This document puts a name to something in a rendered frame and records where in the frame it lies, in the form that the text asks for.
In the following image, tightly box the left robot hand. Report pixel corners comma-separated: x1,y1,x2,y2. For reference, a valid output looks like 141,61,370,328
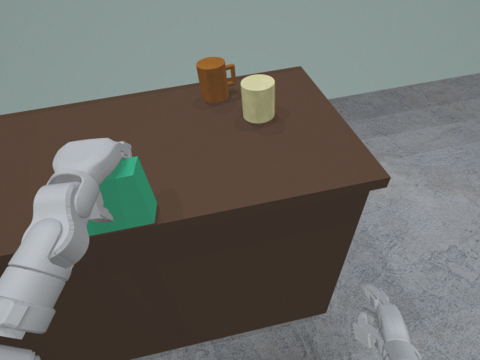
52,138,132,223

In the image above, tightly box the robot right forearm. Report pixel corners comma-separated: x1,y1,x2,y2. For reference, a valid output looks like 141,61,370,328
382,340,422,360

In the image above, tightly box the robot left forearm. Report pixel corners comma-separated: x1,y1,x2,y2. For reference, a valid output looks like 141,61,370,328
0,169,99,340

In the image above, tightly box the sponge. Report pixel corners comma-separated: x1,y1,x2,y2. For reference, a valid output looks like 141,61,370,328
87,156,157,236

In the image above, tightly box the left robot upper arm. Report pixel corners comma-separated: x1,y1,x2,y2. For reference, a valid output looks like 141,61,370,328
0,344,41,360

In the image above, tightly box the table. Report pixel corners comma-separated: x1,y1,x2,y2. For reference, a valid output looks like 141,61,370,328
0,66,391,360

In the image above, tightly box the right robot hand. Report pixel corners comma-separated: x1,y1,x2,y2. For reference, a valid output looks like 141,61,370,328
353,282,411,353

